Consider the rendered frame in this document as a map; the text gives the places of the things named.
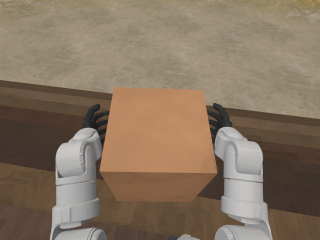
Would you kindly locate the robot right forearm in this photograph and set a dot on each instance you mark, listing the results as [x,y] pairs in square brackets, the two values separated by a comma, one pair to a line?
[243,169]

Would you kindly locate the robot left forearm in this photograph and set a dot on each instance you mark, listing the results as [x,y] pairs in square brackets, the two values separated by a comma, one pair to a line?
[75,175]

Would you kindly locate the left robot upper arm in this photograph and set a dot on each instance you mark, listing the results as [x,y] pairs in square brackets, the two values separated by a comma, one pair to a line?
[93,233]

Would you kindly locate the robot right hand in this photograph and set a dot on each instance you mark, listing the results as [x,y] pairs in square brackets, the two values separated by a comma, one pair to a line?
[223,120]

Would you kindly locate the robot left hand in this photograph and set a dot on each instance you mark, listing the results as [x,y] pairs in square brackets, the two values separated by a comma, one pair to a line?
[91,118]

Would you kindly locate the right robot upper arm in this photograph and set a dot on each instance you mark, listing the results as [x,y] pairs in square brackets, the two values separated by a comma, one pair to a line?
[238,232]

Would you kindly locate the carton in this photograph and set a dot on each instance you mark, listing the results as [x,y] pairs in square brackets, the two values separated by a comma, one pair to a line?
[158,145]

